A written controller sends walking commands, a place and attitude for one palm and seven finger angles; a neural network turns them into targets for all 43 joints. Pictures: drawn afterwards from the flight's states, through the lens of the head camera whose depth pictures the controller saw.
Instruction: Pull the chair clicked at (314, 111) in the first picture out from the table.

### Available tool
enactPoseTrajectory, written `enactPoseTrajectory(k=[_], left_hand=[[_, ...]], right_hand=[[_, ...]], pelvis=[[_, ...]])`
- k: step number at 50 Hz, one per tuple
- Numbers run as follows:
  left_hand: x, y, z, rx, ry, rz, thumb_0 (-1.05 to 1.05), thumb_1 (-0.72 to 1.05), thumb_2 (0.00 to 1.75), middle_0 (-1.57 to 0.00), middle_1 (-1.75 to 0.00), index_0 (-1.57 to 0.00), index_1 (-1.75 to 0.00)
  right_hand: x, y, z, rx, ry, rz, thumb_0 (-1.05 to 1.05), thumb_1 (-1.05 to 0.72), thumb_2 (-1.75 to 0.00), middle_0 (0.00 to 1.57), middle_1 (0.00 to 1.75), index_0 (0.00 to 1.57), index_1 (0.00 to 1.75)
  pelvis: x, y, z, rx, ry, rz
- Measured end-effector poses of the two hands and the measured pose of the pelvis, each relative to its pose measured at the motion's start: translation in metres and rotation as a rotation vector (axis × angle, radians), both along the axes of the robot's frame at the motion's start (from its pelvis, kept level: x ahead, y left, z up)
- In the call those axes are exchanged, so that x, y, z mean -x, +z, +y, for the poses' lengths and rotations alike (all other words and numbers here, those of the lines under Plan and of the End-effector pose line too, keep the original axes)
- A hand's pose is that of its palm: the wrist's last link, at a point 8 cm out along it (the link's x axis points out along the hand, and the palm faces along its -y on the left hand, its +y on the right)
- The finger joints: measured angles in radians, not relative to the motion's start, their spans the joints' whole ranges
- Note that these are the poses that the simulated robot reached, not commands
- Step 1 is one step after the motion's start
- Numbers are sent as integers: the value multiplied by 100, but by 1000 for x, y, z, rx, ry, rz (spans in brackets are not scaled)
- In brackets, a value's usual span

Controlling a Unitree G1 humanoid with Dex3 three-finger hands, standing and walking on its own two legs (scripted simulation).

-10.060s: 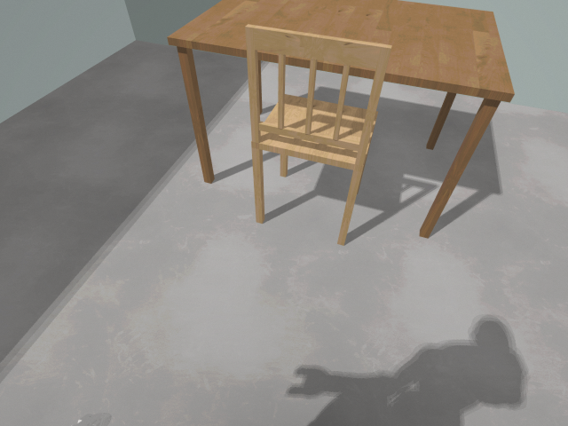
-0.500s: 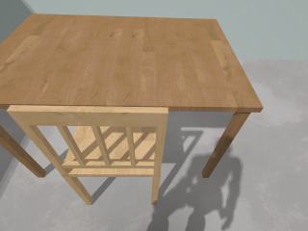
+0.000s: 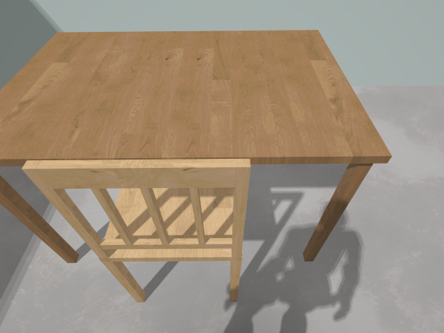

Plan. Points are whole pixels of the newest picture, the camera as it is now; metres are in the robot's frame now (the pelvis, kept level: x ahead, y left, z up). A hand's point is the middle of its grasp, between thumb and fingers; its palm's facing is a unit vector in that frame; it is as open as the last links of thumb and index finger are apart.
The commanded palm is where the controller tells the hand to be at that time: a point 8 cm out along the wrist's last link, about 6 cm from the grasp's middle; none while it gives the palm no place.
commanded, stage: come to a stop and stand still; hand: left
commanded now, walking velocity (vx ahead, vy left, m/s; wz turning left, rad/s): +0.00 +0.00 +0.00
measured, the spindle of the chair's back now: (156, 217) +0.38 +0.19 -0.09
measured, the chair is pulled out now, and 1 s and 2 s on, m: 0.00 0.00 0.00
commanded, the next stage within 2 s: look again from close up in 0.36 s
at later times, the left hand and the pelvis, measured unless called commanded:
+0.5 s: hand out of the picture +0.00 +0.16 -0.17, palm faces +0.02 -0.98 -0.20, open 7.3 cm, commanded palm none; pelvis +0.00 -0.01 +0.00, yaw +0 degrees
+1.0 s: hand out of the picture -0.02 +0.14 -0.17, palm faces +0.02 -0.99 -0.17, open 7.4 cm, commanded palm none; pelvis -0.01 -0.02 +0.00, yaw +0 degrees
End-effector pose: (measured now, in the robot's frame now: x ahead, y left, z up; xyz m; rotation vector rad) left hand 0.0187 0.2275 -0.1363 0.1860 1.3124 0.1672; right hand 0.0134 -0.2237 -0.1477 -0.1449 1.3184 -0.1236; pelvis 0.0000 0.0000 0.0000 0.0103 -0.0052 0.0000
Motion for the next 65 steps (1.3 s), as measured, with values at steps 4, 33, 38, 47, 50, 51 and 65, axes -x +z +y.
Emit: enactPoseTrajectory(k=[4,33,38,47,50,51,65], left_hand=[[-2,0,-2,2,-1,1,1,92,90,-20,-30,-20,-30],[33,-5,-27,42,17,70,1,92,90,-20,-30,-20,-30],[38,-7,-31,51,20,79,1,92,90,-20,-30,-20,-30],[45,-8,-34,62,21,91,1,91,90,-20,-30,-20,-30],[45,-9,-34,64,23,91,1,91,90,-20,-30,-20,-30],[45,-9,-34,64,23,91,1,91,90,-20,-30,-20,-30],[46,-9,-29,62,25,81,1,92,90,-20,-30,-20,-30]], right_hand=[[1,1,-1,0,-2,13,1,-92,-90,20,30,20,29],[29,4,-3,-19,-23,93,1,-91,-90,20,30,20,29],[34,5,-2,-22,-26,102,1,-91,-90,20,30,20,29],[42,5,2,-26,-37,116,1,-91,-90,20,30,20,29],[44,5,4,-27,-39,118,1,-91,-90,20,30,20,29],[44,5,4,-27,-40,119,1,-91,-90,20,30,20,29],[49,5,13,-34,-45,117,1,-91,-90,20,30,20,29]], pelvis=[[-1,1,-2,0,0,-2],[4,4,-17,1,5,-5],[6,4,-18,2,5,-4],[9,4,-18,4,4,0],[9,4,-17,4,4,0],[9,4,-17,4,4,0],[12,4,-13,5,4,-4]])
